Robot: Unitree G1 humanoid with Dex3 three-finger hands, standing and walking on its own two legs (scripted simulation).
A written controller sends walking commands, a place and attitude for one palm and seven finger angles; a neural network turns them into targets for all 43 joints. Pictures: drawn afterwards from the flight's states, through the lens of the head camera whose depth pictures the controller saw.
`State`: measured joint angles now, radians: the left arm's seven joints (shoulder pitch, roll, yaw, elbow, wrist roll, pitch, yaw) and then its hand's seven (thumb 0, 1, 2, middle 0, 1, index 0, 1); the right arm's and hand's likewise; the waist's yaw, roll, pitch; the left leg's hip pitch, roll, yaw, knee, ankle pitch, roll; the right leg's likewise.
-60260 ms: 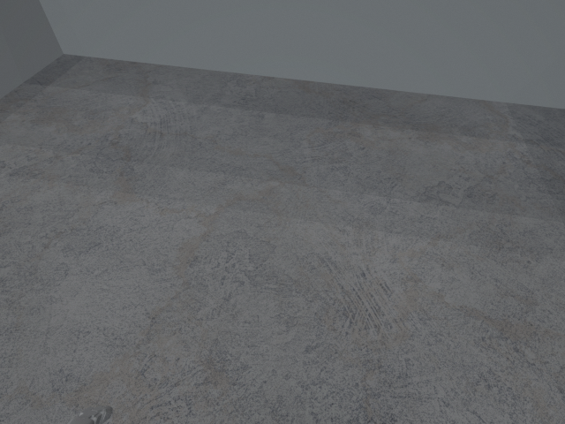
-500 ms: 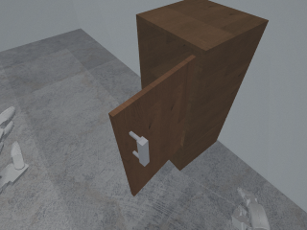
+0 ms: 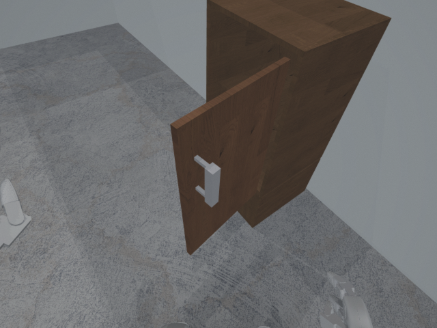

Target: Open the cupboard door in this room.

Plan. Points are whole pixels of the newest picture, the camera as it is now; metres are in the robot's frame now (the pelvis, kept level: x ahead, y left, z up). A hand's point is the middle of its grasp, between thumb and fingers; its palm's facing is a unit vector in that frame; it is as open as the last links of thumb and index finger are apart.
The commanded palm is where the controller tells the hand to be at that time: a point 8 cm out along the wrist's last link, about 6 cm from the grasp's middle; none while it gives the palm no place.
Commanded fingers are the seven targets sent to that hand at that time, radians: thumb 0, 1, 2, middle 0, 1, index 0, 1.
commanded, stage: step back with the hand held close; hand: left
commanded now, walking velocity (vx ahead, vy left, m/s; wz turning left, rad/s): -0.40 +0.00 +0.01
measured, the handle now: (205, 180) +0.43 +0.06 -0.02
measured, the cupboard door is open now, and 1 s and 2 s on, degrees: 100 100 100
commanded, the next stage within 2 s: stop stepping back and stand still in 0.62 s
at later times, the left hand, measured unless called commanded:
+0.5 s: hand out of the picture +0.15 +0.26 +0.18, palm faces +0.37 -0.78 -0.50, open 7.4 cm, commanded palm +0.08 +0.30 +0.19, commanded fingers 0.00 0.90 0.90 -0.20 -0.30 -0.20 -0.30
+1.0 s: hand out of the picture +0.03 +0.24 +0.18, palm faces +0.40 -0.80 -0.45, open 7.4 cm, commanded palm -0.02 +0.27 +0.19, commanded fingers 0.00 0.90 0.90 -0.20 -0.30 -0.20 -0.30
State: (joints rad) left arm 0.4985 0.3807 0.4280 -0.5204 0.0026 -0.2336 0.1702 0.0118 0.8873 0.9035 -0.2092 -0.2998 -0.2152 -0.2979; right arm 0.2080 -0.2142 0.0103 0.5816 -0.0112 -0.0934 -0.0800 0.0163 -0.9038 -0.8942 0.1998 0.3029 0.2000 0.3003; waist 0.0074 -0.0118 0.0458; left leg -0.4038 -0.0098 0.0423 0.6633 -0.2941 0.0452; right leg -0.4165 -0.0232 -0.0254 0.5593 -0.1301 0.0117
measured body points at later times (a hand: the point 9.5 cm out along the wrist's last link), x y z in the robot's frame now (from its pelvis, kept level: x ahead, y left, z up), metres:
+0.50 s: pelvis -0.05 +0.00 +0.01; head -0.02 +0.03 +0.46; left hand +0.13 +0.30 +0.20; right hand +0.14 -0.24 -0.05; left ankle -0.01 +0.08 -0.72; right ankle -0.02 -0.13 -0.72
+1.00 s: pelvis -0.17 -0.02 +0.01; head -0.19 +0.00 +0.46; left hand +0.00 +0.28 +0.21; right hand -0.04 -0.27 -0.07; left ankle -0.13 +0.07 -0.72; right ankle -0.27 -0.13 -0.72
